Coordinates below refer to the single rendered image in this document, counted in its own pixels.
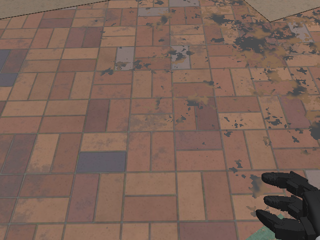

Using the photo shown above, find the robot right hand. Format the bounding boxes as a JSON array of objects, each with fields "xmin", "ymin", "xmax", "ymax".
[{"xmin": 255, "ymin": 171, "xmax": 320, "ymax": 240}]

